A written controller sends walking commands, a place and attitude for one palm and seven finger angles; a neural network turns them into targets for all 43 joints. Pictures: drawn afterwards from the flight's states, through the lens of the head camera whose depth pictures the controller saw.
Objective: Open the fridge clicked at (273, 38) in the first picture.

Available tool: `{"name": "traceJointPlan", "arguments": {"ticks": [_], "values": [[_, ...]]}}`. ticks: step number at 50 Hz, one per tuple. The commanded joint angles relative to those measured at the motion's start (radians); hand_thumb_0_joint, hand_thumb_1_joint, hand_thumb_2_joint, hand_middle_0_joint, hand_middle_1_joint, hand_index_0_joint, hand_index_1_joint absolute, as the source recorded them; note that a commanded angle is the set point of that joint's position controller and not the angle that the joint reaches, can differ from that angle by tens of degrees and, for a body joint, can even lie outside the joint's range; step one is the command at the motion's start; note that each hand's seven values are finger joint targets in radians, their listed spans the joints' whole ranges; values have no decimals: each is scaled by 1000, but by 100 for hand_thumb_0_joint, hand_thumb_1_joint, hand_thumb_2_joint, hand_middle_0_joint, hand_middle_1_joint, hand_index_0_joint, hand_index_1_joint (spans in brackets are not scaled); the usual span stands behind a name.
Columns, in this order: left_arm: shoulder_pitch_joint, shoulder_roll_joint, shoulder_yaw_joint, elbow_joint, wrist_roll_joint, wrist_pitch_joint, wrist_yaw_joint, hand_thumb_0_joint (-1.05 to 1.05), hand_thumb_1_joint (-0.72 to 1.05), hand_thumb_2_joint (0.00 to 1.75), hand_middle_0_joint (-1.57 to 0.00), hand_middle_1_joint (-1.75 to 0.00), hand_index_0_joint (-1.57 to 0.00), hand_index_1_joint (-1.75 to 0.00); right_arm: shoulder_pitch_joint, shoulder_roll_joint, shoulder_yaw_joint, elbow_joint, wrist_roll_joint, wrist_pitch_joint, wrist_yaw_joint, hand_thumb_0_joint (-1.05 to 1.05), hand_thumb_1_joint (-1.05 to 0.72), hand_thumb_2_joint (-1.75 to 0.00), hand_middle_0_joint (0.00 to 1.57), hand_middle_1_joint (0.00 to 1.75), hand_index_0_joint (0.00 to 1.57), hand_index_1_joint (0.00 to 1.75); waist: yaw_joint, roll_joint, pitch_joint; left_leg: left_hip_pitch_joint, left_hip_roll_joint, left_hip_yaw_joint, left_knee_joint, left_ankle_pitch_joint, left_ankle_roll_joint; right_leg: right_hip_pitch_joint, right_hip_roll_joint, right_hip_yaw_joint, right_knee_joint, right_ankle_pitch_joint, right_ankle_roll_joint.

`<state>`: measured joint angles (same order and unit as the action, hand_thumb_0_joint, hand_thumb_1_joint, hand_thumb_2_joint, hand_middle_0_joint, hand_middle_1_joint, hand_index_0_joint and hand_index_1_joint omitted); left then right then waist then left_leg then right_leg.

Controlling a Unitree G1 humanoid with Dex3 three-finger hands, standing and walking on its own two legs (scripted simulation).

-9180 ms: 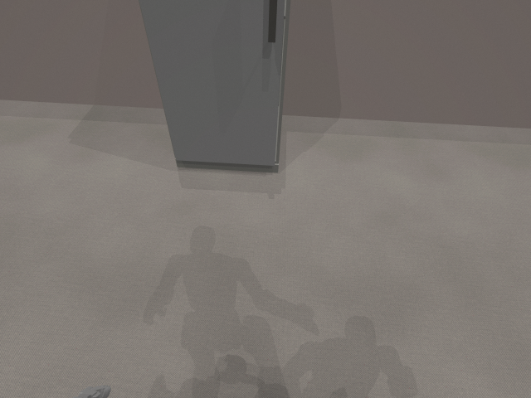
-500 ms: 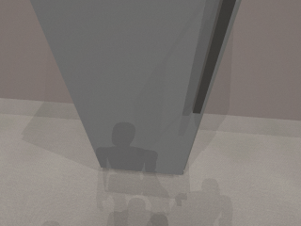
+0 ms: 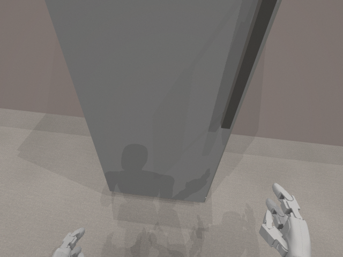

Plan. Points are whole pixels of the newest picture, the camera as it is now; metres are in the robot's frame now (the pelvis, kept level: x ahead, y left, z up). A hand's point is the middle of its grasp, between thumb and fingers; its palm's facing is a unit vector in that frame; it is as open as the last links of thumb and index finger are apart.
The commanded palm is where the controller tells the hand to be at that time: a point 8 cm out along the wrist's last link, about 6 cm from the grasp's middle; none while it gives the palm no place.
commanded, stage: raise the hand to about handle height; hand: right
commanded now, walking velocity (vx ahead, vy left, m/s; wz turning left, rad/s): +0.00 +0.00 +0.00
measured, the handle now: (244, 58) +0.54 -0.12 +0.23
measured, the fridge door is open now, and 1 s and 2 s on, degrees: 0 0 0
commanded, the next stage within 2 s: move the hooked fingers beside the handle in 1.88 s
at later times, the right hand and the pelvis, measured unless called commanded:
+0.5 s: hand (273, 224) +0.21 -0.19 +0.04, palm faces -0.01 +1.00 -0.06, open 10.4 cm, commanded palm +0.17 -0.25 +0.06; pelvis +0.01 +0.02 -0.03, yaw -1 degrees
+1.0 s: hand (314, 190) +0.26 -0.25 +0.12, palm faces +0.07 +1.00 -0.06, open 13.3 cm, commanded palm +0.22 -0.29 +0.13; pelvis +0.02 +0.00 +0.00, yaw -1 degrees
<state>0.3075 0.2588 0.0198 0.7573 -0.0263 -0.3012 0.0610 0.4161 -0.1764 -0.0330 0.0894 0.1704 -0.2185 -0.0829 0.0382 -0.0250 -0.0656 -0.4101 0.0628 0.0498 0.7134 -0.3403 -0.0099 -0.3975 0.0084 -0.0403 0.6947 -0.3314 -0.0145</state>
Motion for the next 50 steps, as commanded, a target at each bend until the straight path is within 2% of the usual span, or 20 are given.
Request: {"name": "traceJointPlan", "arguments": {"ticks": [1,2,3,6,7,9,10,11,14,16,19,22,26,28,30,35,39,43,47,50], "values": [[-163,124,79,-278,21,-35,-67,0,90,90,-20,-30,-20,-30,270,-20,-109,81,73,-311,253,0,-62,-78,22,48,22,48,-98,227,70,-174,-48,6,-16,-239,45,-249,19,16,70,-77,48],[-184,126,85,-325,24,-14,-76,0,90,90,-20,-30,-20,-30,280,-71,-167,56,79,-350,301,0,-60,-77,22,50,22,50,-105,204,25,-131,-39,-3,20,-170,49,-275,29,7,101,-48,43],[-203,119,89,-363,13,6,-75,0,90,90,-20,-30,-20,-30,303,-103,-205,31,71,-343,321,0,-57,-76,22,51,22,51,-129,189,-13,-111,-40,-12,55,-99,47,-304,33,-6,112,-21,29],[-209,98,82,-433,7,69,-59,0,90,90,-20,-30,-20,-30,244,-142,-238,-201,97,-259,317,0,-50,-73,23,55,23,55,-147,25,-125,-63,-47,-22,116,67,43,-265,30,-14,122,70,15],[-214,91,75,-458,6,81,-51,0,90,90,-20,-30,-20,-30,199,-136,-224,-307,99,-244,303,0,-48,-72,23,57,23,57,-135,-48,-154,-70,-48,-21,125,98,43,-244,24,-12,128,86,12],[-159,72,73,-446,10,86,-41,0,90,90,-20,-30,-20,-30,115,-143,-236,-439,92,-266,265,0,-43,-70,23,60,23,60,-95,-88,-204,-100,-60,-18,139,190,40,-195,5,11,163,159,3],[-140,72,67,-440,13,84,-37,0,90,90,-20,-30,-20,-30,58,-146,-221,-498,88,-295,254,0,-41,-69,24,62,24,62,-62,-95,-200,-131,-65,-13,144,211,36,-182,-2,23,181,178,-1],[-114,81,59,-427,22,81,-31,0,90,90,-20,-30,-20,-30,-37,-153,-201,-555,95,-327,260,0,-39,-68,24,63,24,63,-21,-43,-189,-163,-73,-19,151,205,30,-196,-8,43,208,167,-6],[-100,93,48,-382,12,49,-17,0,90,90,-20,-30,-20,-30,-86,-126,-138,-528,112,-381,329,0,-32,-65,24,68,24,68,31,-66,-177,-240,-75,-27,127,125,24,-189,-15,58,247,102,-9],[-102,107,35,-362,2,32,-4,0,90,90,-20,-30,-20,-30,-115,-146,-134,-454,135,-346,398,0,-27,-63,25,70,25,70,44,-44,-149,-230,-75,-51,91,70,26,-211,-15,67,252,64,-12],[-119,117,35,-367,-19,26,13,0,90,90,-20,-30,-20,-30,-54,-216,-220,-382,150,-218,457,0,-20,-60,25,75,25,75,-2,-14,-207,-146,-60,-67,32,20,19,-206,-11,61,202,50,-13],[-150,99,24,-372,-25,31,22,0,90,90,-20,-30,-20,-30,-14,-251,-314,-340,187,-96,460,0,-13,-57,25,80,25,80,-56,4,-229,-45,-48,-59,8,77,14,-183,-8,62,148,104,-8],[-170,76,20,-368,-18,29,25,0,90,90,-20,-30,-20,-30,2,-271,-403,-340,223,-62,407,0,-4,-53,26,86,26,86,-94,64,-216,40,-47,-33,2,192,10,-160,-10,70,94,174,0],[-155,78,16,-366,-17,19,19,0,90,90,-20,-30,-20,-30,-9,-243,-375,-362,219,-79,397,0,1,-51,27,88,27,88,-86,22,-201,19,-54,-10,0,208,10,-127,-9,62,65,184,0],[-140,89,16,-356,-19,7,18,0,90,90,-20,-30,-20,-30,-31,-237,-359,-345,218,-91,397,0,6,-49,27,92,27,92,-69,42,-155,-11,-58,-2,-19,170,8,-121,-10,62,47,157,0],[-116,113,15,-350,-28,-22,26,0,90,90,-20,-30,-20,-30,-115,-275,-348,-355,209,-84,428,0,17,-44,28,99,28,99,-59,-2,-152,-4,-61,5,-50,147,13,-54,-11,59,5,152,-5],[-112,123,7,-339,-30,-27,37,0,90,90,-20,-30,-20,-30,-206,-336,-400,-343,216,-54,431,0,27,-40,28,105,28,105,-66,-14,-138,30,-63,11,-78,135,18,-17,-12,65,-35,149,-5],[-121,121,-1,-338,-33,-32,41,0,90,90,-20,-30,-20,-30,-292,-365,-422,-359,222,-23,435,0,36,-36,29,111,29,111,-73,-81,-148,72,-67,22,-92,193,25,49,-12,65,-68,196,-2],[-130,128,-10,-339,-36,-27,46,0,90,90,-20,-30,-20,-30,-353,-383,-434,-280,228,46,457,0,45,-32,30,117,30,117,-77,-50,-104,94,-71,25,-122,218,26,64,-12,69,-99,205,-2],[-139,125,-18,-342,-39,-27,50,0,90,90,-20,-30,-20,-30,-430,-394,-432,-282,221,90,470,0,50,-30,30,120,30,120,-75,-68,-107,101,-72,32,-140,215,26,102,-13,77,-122,204,-1]]}}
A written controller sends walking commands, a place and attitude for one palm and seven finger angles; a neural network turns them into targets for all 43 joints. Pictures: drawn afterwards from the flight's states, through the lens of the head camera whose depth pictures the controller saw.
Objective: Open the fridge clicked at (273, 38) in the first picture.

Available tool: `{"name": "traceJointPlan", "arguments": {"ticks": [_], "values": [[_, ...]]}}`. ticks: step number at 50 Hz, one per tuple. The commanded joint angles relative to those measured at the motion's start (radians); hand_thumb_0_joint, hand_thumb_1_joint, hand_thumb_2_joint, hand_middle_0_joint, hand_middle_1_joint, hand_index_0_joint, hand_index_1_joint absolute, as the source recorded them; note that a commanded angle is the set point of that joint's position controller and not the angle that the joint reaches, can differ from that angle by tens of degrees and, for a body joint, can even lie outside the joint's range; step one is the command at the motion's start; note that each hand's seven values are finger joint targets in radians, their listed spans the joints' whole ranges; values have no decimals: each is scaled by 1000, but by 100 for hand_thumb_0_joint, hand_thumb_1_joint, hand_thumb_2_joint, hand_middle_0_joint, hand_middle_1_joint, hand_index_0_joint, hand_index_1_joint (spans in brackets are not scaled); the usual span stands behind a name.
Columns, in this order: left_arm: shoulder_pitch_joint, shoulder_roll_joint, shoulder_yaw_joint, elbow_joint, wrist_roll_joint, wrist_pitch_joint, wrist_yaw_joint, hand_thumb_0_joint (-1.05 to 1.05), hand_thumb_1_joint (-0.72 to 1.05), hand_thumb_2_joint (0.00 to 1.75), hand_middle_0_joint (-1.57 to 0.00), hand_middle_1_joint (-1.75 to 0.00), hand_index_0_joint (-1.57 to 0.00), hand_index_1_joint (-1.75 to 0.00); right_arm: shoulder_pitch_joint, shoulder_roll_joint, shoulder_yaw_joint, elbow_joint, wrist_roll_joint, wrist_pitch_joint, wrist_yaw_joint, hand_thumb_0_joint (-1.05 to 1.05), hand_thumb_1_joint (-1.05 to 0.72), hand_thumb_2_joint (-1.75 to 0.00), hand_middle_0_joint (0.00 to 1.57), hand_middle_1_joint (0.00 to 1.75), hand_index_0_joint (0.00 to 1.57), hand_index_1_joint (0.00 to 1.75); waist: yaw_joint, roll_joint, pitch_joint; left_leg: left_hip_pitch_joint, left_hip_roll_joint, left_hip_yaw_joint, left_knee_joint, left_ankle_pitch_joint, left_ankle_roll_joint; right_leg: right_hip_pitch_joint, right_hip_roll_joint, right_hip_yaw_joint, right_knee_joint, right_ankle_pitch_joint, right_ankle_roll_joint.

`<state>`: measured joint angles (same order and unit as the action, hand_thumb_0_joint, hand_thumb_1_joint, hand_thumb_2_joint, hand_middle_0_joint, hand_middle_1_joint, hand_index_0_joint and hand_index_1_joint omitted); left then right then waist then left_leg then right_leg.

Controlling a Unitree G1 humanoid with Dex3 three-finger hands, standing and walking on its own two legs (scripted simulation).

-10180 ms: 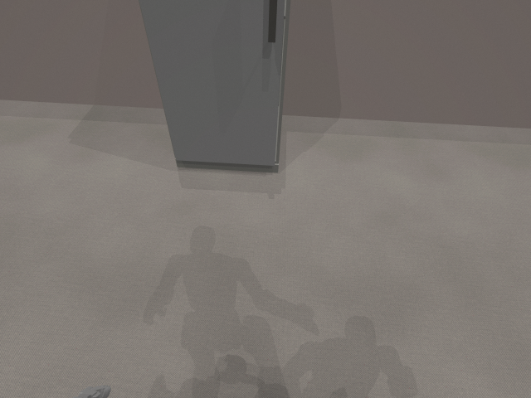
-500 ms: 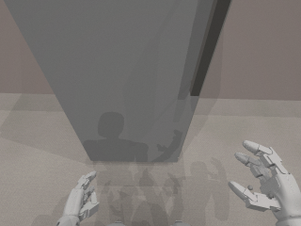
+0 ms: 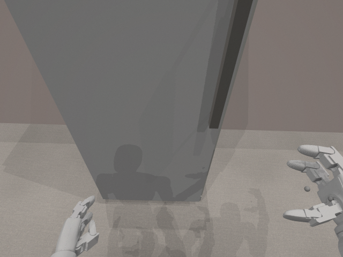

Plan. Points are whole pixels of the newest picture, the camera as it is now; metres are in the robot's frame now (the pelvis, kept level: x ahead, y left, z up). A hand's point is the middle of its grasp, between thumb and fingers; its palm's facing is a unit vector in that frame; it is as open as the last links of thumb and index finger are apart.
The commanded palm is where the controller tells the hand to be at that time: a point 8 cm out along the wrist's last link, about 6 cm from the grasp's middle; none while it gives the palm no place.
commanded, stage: raise the hand to about handle height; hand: right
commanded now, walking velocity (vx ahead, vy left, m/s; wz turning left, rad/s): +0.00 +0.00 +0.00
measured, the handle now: (226, 57) +0.52 -0.12 +0.23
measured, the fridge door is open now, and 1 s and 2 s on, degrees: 0 0 0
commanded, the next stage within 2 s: move the hooked fingers beside the handle in 0.88 s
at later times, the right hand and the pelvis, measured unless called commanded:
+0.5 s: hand (334, 151) +0.28 -0.28 +0.18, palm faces +0.07 +1.00 -0.06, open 14.0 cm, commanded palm +0.24 -0.32 +0.18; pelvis +0.00 +0.00 +0.02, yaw +0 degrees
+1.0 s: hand (324, 154) +0.27 -0.27 +0.17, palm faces +0.08 +1.00 -0.05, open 14.0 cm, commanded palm +0.25 -0.31 +0.18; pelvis +0.00 +0.01 +0.02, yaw +0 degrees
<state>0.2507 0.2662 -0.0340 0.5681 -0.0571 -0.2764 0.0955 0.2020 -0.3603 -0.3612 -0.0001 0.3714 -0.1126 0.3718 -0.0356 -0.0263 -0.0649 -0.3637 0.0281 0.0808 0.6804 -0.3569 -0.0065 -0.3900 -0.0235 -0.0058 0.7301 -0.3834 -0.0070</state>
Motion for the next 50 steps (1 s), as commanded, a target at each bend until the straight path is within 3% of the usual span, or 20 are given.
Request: {"name": "traceJointPlan", "arguments": {"ticks": [1,6,8,11,19,22,25,26,28,31,34,36,38,46,50], "values": [[-83,122,34,-149,-6,-51,17,0,90,90,-20,-30,-20,-30,-225,-229,-123,-170,25,-1,22,0,50,-30,30,120,30,120,-7,-46,-100,75,-39,-4,-117,255,24,95,18,40,-158,275,-11],[-98,118,21,-142,-9,-42,24,0,90,90,-20,-30,-20,-30,-341,-274,-150,-148,19,48,36,0,50,-30,30,120,30,120,-8,-53,-103,100,-39,-5,-147,251,25,140,18,42,-187,277,-11],[-107,113,14,-143,-11,-41,27,0,90,90,-20,-30,-20,-30,-402,-285,-149,-153,10,61,40,0,50,-30,30,120,30,120,-4,-92,-105,95,-38,-2,-157,245,26,163,18,45,-204,274,-8],[-104,117,11,-131,-12,-35,33,0,90,90,-20,-30,-20,-30,-441,-313,-170,-94,15,84,51,0,50,-30,30,120,30,120,-4,-37,-92,116,-38,-7,-185,237,26,167,17,48,-217,265,-12],[-121,117,6,-130,-22,-23,38,0,90,90,-20,-30,-20,-30,-596,-385,-200,-28,-1,135,77,0,50,-30,30,120,30,120,-3,-79,-115,138,-33,-13,-219,245,28,214,22,46,-252,273,-13],[-116,124,11,-136,-23,-17,28,0,90,90,-20,-30,-20,-30,-508,-348,-186,51,9,157,96,0,50,-30,30,120,30,120,-10,-9,-101,155,-27,-18,-220,271,26,189,23,39,-247,283,-15],[-123,125,17,-146,-24,-12,23,0,90,90,-20,-30,-20,-30,-510,-353,-191,16,12,162,98,0,50,-30,30,120,30,120,-14,-40,-119,149,-26,-19,-214,277,25,195,26,33,-242,288,-14],[-122,126,18,-146,-23,-10,20,0,90,90,-20,-30,-20,-30,-507,-362,-197,-3,15,156,92,0,50,-30,30,120,30,120,-16,-2,-114,167,-24,-23,-219,281,25,189,21,30,-240,296,-15],[-126,123,21,-152,-23,-11,20,0,90,90,-20,-30,-20,-30,-535,-377,-214,-49,8,147,78,0,50,-30,30,120,30,120,-16,-56,-141,156,-27,-25,-216,277,23,209,25,24,-241,293,-16],[-121,120,20,-143,-16,-15,24,0,90,90,-20,-30,-20,-30,-530,-398,-240,-64,9,125,53,0,50,-30,30,120,30,120,-19,-44,-119,168,-27,-27,-225,263,26,199,20,26,-246,288,-15],[-121,117,20,-140,-19,-17,30,0,90,90,-20,-30,-20,-30,-545,-381,-226,-64,-4,120,45,0,50,-30,30,120,30,120,-10,-82,-126,155,-27,-28,-225,266,23,216,24,18,-251,283,-18],[-118,118,21,-134,-20,-16,32,0,90,90,-20,-30,-20,-30,-547,-373,-211,-66,-5,120,48,0,50,-30,30,120,30,120,-6,-49,-115,168,-25,-31,-232,272,21,212,19,16,-248,287,-18],[-121,116,20,-138,-21,-18,35,0,90,90,-20,-30,-20,-30,-566,-365,-197,-74,-12,125,54,0,50,-30,30,120,30,120,-1,-101,-117,154,-27,-29,-227,273,23,227,23,18,-253,284,-18],[-117,123,21,-130,-22,-12,34,0,90,90,-20,-30,-20,-30,-517,-366,-207,-2,7,148,71,0,50,-30,30,120,30,120,-6,-7,-102,161,-25,-31,-230,294,17,201,21,18,-239,290,-20],[-123,119,18,-133,-24,-9,36,0,90,90,-20,-30,-20,-30,-577,-343,-177,-12,1,144,69,0,50,-30,30,120,30,120,8,-38,-113,138,-26,-29,-224,279,15,211,25,19,-238,276,-20]]}}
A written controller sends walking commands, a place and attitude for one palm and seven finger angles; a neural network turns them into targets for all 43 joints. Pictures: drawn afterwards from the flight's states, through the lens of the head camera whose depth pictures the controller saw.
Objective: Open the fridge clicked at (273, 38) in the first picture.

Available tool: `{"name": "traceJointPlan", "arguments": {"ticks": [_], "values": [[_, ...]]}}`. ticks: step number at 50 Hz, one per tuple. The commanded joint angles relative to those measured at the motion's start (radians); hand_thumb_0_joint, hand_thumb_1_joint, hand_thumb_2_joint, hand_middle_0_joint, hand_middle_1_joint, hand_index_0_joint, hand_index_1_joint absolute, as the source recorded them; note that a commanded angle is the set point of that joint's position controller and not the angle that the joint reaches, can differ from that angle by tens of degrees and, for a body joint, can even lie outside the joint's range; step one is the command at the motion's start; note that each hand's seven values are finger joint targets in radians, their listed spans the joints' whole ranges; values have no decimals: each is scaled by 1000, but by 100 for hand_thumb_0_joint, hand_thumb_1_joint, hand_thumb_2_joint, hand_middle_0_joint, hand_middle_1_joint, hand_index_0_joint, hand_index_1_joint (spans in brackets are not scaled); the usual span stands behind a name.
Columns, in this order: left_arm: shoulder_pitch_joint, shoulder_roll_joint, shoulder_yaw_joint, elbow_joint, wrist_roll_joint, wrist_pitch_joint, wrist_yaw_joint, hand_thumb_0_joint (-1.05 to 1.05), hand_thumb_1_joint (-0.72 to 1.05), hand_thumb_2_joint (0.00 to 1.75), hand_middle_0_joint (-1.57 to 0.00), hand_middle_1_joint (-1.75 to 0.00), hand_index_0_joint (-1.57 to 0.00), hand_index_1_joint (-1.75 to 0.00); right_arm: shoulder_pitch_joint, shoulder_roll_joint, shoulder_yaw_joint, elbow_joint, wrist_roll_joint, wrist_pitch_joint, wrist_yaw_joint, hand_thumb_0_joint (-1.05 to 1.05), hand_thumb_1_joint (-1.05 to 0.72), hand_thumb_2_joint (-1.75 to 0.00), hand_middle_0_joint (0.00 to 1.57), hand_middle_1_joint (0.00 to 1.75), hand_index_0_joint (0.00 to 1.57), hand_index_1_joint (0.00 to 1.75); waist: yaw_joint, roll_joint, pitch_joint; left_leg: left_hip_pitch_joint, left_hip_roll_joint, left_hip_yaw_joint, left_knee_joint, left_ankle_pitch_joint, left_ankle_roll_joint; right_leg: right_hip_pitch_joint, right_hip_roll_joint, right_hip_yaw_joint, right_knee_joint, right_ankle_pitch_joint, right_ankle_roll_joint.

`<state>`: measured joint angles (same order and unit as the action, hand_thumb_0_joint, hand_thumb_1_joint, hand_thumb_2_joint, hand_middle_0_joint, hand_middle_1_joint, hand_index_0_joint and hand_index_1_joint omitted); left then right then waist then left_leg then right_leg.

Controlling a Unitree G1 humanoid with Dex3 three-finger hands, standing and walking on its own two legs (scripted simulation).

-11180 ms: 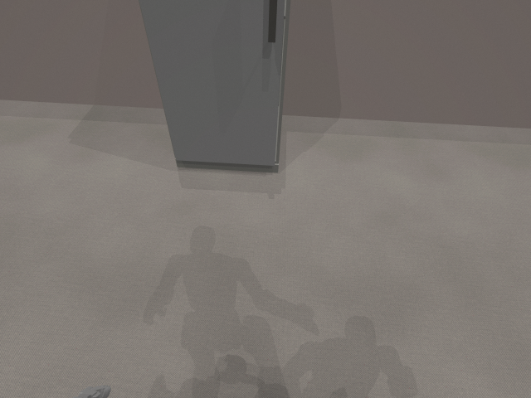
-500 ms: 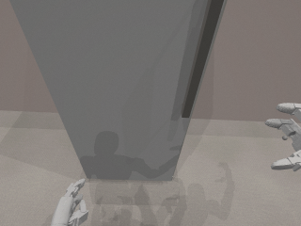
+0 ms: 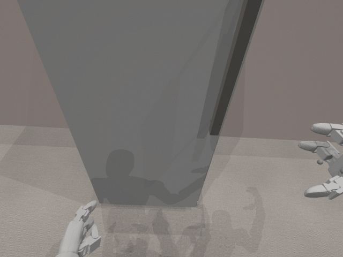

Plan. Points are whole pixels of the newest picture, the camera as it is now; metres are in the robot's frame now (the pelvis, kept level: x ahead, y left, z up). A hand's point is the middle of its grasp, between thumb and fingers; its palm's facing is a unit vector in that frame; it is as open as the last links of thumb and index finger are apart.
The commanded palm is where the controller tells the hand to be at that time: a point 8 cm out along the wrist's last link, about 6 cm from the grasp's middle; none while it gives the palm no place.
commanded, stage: move the hooked fingers beside the handle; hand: right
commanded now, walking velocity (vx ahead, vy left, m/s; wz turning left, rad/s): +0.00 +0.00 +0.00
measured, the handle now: (229, 68) +0.52 -0.13 +0.22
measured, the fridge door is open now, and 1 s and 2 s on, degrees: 0 0 0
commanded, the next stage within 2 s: none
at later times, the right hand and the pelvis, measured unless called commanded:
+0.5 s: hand (294, 140) +0.33 -0.25 +0.16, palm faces +0.05 +1.00 -0.02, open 14.0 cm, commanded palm +0.31 -0.29 +0.16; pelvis +0.00 +0.00 +0.00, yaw +1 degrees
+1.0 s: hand (268, 121) +0.39 -0.22 +0.15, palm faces +0.02 +1.00 +0.00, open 14.0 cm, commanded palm +0.37 -0.27 +0.15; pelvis +0.00 +0.00 +0.00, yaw +1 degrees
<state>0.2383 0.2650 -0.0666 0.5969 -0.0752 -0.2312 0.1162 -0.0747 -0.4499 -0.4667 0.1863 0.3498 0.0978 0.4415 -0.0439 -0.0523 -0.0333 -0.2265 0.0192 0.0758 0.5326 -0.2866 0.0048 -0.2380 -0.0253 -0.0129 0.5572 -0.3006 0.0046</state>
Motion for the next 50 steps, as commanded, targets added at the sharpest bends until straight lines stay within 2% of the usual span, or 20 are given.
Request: {"name": "traceJointPlan", "arguments": {"ticks": [1,6,9,11,15,16,19,21,23,25,26,32,36,38,42,44,45,46,47,50], "values": [[-106,122,52,-155,-6,-51,16,0,90,90,-20,-30,-20,-30,-322,-272,-75,-194,21,-72,-5,0,50,-30,30,120,30,120,18,6,-131,5,-16,-32,-82,204,5,50,22,26,-61,193,-31],[-99,119,50,-139,-7,-50,30,0,90,90,-20,-30,-20,-30,-476,-247,-8,-164,-5,-93,-26,0,50,-30,30,120,30,120,42,-22,-132,-31,-14,-36,-92,138,7,68,24,31,-65,142,-34],[-100,116,48,-142,-6,-49,31,0,90,90,-20,-30,-20,-30,-485,-243,-6,-134,-21,-94,-40,0,50,-30,30,120,30,120,34,-34,-172,-14,-12,-27,-80,160,10,76,26,35,-73,161,-32],[-90,123,50,-135,-3,-41,26,0,90,90,-20,-30,-20,-30,-460,-281,-43,-81,-21,-92,-49,0,50,-30,30,120,30,120,21,16,-176,17,-12,-30,-79,184,10,51,22,33,-70,181,-32],[-95,122,53,-148,-4,-32,15,0,90,90,-20,-30,-20,-30,-451,-277,-56,-56,-22,-82,-54,0,50,-30,30,120,30,120,13,-6,-193,28,-8,-27,-61,254,10,44,25,22,-67,227,-30],[-89,125,55,-149,-2,-26,11,0,90,90,-20,-30,-20,-30,-427,-305,-85,-46,-21,-81,-57,0,50,-30,30,120,30,120,2,37,-195,50,-10,-28,-59,269,10,32,20,22,-64,242,-31],[-96,115,56,-165,-5,-26,5,0,90,90,-20,-30,-20,-30,-467,-244,-33,-112,-24,-90,-60,0,50,-30,30,120,30,120,11,-47,-227,38,-10,-25,-46,306,13,68,24,14,-62,275,-29],[-84,120,60,-160,-4,-22,4,0,90,90,-20,-30,-20,-30,-457,-237,-24,-103,-21,-91,-64,0,50,-30,30,120,30,120,15,4,-219,35,-14,-24,-49,312,11,68,18,11,-56,282,-32],[-80,119,61,-155,-9,-18,7,0,90,90,-20,-30,-20,-30,-503,-195,21,-102,-30,-85,-70,0,50,-30,30,120,30,120,32,-6,-202,1,-17,-19,-50,287,9,73,19,12,-62,261,-32],[-73,120,62,-148,-8,-17,11,0,90,90,-20,-30,-20,-30,-540,-191,34,-107,-39,-82,-87,0,50,-30,30,120,30,120,38,-40,-202,-18,-16,-18,-55,250,12,81,20,20,-66,240,-29],[-68,122,63,-142,-8,-13,12,0,90,90,-20,-30,-20,-30,-543,-193,39,-91,-41,-79,-95,0,50,-30,30,120,30,120,40,19,-185,-15,-17,-19,-62,245,11,72,15,20,-67,235,-33],[-67,119,63,-132,-2,3,12,0,90,90,-20,-30,-20,-30,-633,-207,36,-82,-65,-97,-131,0,50,-30,30,120,30,120,40,-10,-247,20,-13,-28,-56,278,15,91,19,17,-69,267,-34],[-51,123,61,-117,-2,18,12,0,90,90,-20,-30,-20,-30,-666,-204,51,13,-74,-101,-141,0,50,-30,30,120,30,120,46,22,-213,8,-15,-25,-63,257,14,64,15,16,-73,243,-32],[-51,120,59,-117,-6,25,11,0,90,90,-20,-30,-20,-30,-714,-171,88,41,-82,-97,-144,0,50,-30,30,120,30,120,57,-20,-208,-16,-14,-29,-66,239,15,67,19,15,-76,221,-31],[-35,127,65,-114,-3,37,6,0,90,90,-20,-30,-20,-30,-739,-184,78,102,-89,-108,-153,0,50,-30,30,120,30,120,55,36,-235,4,-15,-30,-57,271,15,56,16,15,-67,245,-34],[-30,123,64,-111,-3,44,4,0,90,90,-20,-30,-20,-30,-794,-171,101,100,-97,-119,-159,0,50,-30,30,120,30,120,60,-17,-247,-6,-15,-31,-52,275,18,67,18,15,-66,253,-31],[-24,123,65,-109,-3,45,3,0,90,90,-20,-30,-20,-30,-813,-156,112,112,-96,-121,-163,0,50,-30,30,120,30,120,67,-2,-252,-13,-16,-31,-53,278,16,73,18,15,-62,253,-32],[-12,130,68,-99,-1,50,3,0,90,90,-20,-30,-20,-30,-798,-192,79,153,-97,-125,-169,0,50,-30,30,120,30,120,64,66,-245,0,-18,-29,-55,287,15,52,12,16,-59,261,-36],[-8,133,69,-101,-1,55,1,0,90,90,-20,-30,-20,-30,-781,-209,59,187,-98,-124,-171,0,50,-30,30,120,30,120,57,69,-247,7,-17,-35,-52,285,12,33,15,11,-61,249,-36],[1,131,70,-98,-1,66,-2,0,90,90,-20,-30,-20,-30,-861,-204,82,184,-113,-148,-174,0,50,-30,30,120,30,120,68,0,-264,1,-15,-39,-46,291,15,40,19,6,-58,253,-33]]}}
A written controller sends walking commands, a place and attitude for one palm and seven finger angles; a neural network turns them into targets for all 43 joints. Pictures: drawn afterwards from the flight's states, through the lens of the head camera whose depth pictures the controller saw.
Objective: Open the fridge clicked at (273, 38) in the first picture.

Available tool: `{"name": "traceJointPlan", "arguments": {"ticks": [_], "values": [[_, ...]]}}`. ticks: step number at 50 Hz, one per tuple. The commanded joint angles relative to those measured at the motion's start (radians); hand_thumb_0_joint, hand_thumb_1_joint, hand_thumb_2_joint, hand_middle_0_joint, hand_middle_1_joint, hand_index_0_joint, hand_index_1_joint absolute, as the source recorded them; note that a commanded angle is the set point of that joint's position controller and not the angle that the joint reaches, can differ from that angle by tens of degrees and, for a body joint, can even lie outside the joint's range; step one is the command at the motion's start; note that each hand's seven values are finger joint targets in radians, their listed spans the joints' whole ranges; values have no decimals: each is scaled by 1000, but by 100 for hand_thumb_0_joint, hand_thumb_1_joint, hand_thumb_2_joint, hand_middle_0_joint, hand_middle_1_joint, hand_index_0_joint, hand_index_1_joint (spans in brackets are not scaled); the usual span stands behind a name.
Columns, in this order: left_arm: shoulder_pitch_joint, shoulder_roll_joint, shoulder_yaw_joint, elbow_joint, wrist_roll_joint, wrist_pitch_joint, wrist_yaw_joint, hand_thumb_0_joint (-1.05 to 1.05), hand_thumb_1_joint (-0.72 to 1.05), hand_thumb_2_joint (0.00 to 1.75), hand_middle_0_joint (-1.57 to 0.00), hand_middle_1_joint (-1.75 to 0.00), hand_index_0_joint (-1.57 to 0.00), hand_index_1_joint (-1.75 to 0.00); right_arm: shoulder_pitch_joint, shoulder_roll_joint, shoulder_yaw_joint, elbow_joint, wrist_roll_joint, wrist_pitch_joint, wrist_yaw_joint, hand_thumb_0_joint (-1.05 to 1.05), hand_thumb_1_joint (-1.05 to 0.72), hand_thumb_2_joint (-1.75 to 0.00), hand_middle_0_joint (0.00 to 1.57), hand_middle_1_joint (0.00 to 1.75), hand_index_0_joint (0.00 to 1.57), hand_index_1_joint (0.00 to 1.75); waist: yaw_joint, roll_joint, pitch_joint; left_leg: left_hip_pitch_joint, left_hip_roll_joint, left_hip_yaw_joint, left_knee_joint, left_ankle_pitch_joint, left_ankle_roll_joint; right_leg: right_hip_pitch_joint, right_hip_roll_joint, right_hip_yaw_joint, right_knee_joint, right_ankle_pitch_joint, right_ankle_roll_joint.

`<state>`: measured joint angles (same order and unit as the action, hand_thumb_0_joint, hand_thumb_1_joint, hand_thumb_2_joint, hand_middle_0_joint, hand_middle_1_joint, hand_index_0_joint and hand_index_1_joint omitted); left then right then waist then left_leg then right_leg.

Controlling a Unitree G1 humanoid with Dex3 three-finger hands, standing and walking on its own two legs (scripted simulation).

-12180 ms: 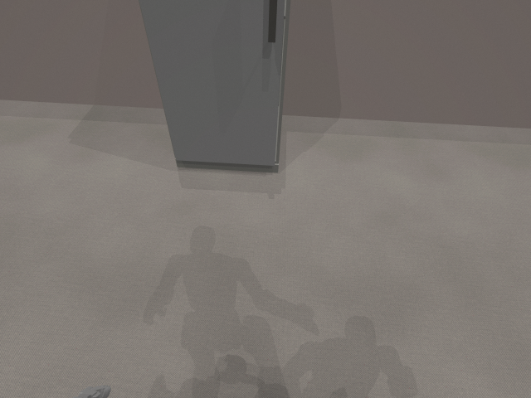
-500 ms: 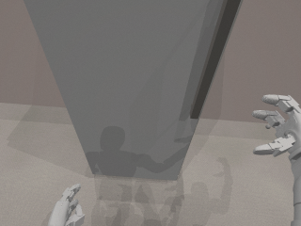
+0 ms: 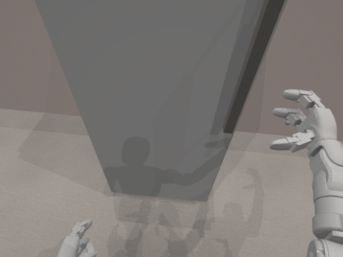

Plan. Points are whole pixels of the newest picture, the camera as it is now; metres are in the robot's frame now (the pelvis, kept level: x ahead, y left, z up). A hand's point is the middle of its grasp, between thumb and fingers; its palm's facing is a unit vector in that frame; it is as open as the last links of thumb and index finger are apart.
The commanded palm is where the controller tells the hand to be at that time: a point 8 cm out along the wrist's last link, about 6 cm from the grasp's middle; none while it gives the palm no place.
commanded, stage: move the hooked fingers beside the handle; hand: right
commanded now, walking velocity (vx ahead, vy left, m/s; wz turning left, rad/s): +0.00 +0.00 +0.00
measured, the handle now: (248, 63) +0.52 -0.14 +0.22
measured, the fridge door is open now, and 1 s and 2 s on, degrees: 0 0 0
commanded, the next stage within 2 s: feel for the door with the fingertips in 1.38 s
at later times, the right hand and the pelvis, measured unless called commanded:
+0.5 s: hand (270, 104) +0.45 -0.20 +0.15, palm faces +0.03 +1.00 +0.01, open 14.0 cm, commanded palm +0.43 -0.25 +0.14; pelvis +0.00 +0.00 +0.00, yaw +1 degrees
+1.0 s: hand (271, 107) +0.45 -0.21 +0.14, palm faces +0.05 +1.00 +0.01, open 14.0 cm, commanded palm +0.43 -0.25 +0.14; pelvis +0.01 -0.01 -0.01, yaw +1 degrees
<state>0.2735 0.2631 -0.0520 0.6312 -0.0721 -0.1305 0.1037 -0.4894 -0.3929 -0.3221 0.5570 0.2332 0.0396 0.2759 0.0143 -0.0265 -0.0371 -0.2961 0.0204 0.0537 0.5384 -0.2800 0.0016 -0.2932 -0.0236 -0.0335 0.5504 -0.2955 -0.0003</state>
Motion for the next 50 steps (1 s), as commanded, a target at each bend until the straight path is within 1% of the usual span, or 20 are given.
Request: {"name": "traceJointPlan", "arguments": {"ticks": [1,2,3,6,9,11,15,16,23,26,30,31,32,33,36,39,43,46,48,50], "values": [[-25,135,57,-131,-2,-31,8,0,90,90,-20,-30,-20,-30,-462,-266,-62,-175,2,-99,-11,0,50,-30,30,120,30,120,12,10,-262,78,-18,-15,-50,292,19,93,14,27,-45,259,-32],[-23,135,59,-130,-2,-29,8,0,90,90,-20,-30,-20,-30,-473,-284,-78,-174,-2,-108,-15,0,50,-30,30,120,30,120,7,-19,-272,78,-18,-19,-47,297,19,96,14,26,-46,263,-31],[-20,133,58,-131,-2,-28,6,0,90,90,-20,-30,-20,-30,-487,-253,-52,-169,-3,-114,-13,0,50,-30,30,120,30,120,13,-39,-278,71,-19,-19,-46,296,20,105,17,26,-45,261,-30],[4,141,64,-117,0,-21,5,0,90,90,-20,-30,-20,-30,-510,-270,-62,-116,0,-131,-13,0,50,-30,30,120,30,120,18,7,-279,74,-23,-18,-44,305,19,90,13,24,-35,267,-34],[20,142,67,-109,-1,-14,2,0,90,90,-20,-30,-20,-30,-532,-242,-41,-62,-5,-134,-12,0,50,-30,30,120,30,120,25,-5,-281,56,-23,-19,-38,315,18,85,16,22,-32,269,-32],[37,150,68,-101,1,-5,1,0,90,90,-20,-30,-20,-30,-554,-286,-66,-11,-10,-141,-16,0,50,-30,30,120,30,120,30,33,-262,49,-25,-18,-42,281,16,53,13,23,-31,238,-35],[53,148,70,-96,2,3,-5,0,90,90,-20,-30,-20,-30,-630,-269,-41,10,-25,-171,-19,0,50,-30,30,120,30,120,40,-23,-295,34,-25,-22,-29,301,19,66,15,22,-21,258,-32],[64,151,72,-93,5,6,-5,0,90,90,-20,-30,-20,-30,-651,-270,-39,22,-22,-181,-21,0,50,-30,30,120,30,120,46,9,-298,40,-26,-21,-26,303,18,56,13,22,-13,261,-34],[104,153,77,-72,11,17,-17,0,90,90,-20,-30,-20,-30,-749,-255,-24,122,-46,-222,-37,0,50,-30,30,120,30,120,60,-36,-330,-3,-32,-21,-7,310,19,66,13,27,3,276,-30],[134,163,76,-60,18,26,-21,0,90,90,-20,-30,-20,-30,-781,-282,-40,227,-55,-228,-48,0,50,-30,30,120,30,120,70,20,-295,-12,-32,-17,-5,282,16,7,13,29,6,243,-32],[156,164,77,-60,25,34,-27,0,90,90,-20,-30,-20,-30,-838,-334,-67,261,-84,-262,-55,0,50,-30,30,120,30,120,70,-13,-344,-7,-32,-31,12,307,15,-6,16,24,21,250,-32],[167,165,81,-62,30,37,-30,0,90,90,-20,-30,-20,-30,-825,-339,-81,261,-80,-278,-55,0,50,-30,30,120,30,120,66,23,-372,21,-34,-28,21,336,15,-6,15,25,29,282,-35],[166,166,84,-71,28,39,-33,0,90,90,-20,-30,-20,-30,-796,-375,-113,234,-83,-293,-51,0,50,-30,30,120,30,120,45,-4,-429,44,-36,-33,33,375,16,15,14,21,33,320,-32],[161,162,85,-83,28,40,-36,0,90,90,-20,-30,-20,-30,-770,-356,-107,209,-76,-300,-44,0,50,-30,30,120,30,120,39,-35,-454,53,-37,-33,40,406,18,34,15,16,39,352,-31],[162,161,87,-90,24,52,-40,0,90,90,-20,-30,-20,-30,-700,-319,-86,193,-57,-292,-25,0,50,-30,30,120,30,120,39,-11,-411,53,-41,-20,39,422,21,23,8,16,37,386,-31],[143,160,92,-105,15,59,-42,0,90,90,-20,-30,-20,-30,-662,-281,-65,142,-43,-253,-14,0,50,-30,30,120,30,120,39,-30,-373,21,-45,-21,25,408,18,33,4,9,29,369,-31],[138,161,94,-110,16,63,-35,0,90,90,-20,-30,-20,-30,-661,-315,-100,84,-39,-232,-34,0,50,-30,30,120,30,120,38,-7,-364,31,-44,-22,16,379,16,23,5,9,19,329,-35],[138,154,91,-101,17,61,-31,0,90,90,-20,-30,-20,-30,-729,-260,-38,51,-43,-240,-42,0,50,-30,30,120,30,120,69,-5,-339,7,-42,-20,7,341,16,35,4,15,22,300,-37],[132,155,89,-91,17,56,-28,0,90,90,-20,-30,-20,-30,-756,-280,-50,58,-48,-246,-46,0,50,-30,30,120,30,120,68,-44,-346,-18,-45,-21,8,317,18,53,6,26,21,283,-32],[126,151,83,-83,16,52,-29,0,90,90,-20,-30,-20,-30,-780,-236,-10,91,-50,-244,-42,0,50,-30,30,120,30,120,79,-57,-327,-46,-45,-16,4,286,20,58,6,32,20,258,-29]]}}
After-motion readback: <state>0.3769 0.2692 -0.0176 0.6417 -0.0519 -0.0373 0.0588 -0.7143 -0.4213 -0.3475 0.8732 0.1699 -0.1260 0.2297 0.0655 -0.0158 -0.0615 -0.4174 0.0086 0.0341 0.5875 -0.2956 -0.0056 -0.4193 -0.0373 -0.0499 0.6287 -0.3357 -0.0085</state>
